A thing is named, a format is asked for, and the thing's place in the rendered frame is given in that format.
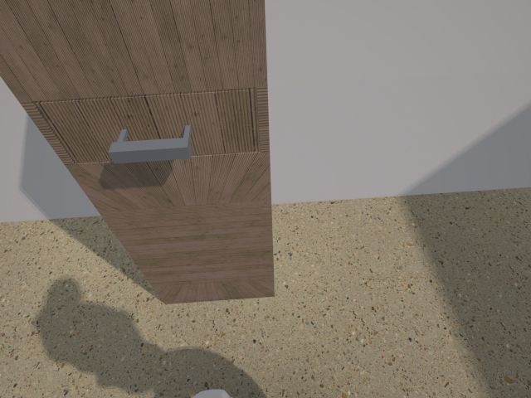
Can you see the handle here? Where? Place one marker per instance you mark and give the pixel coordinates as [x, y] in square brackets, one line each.
[124, 151]

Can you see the drawer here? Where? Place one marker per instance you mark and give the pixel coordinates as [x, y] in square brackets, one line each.
[222, 121]

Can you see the cabinet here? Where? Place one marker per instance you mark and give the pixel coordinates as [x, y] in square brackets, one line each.
[199, 229]

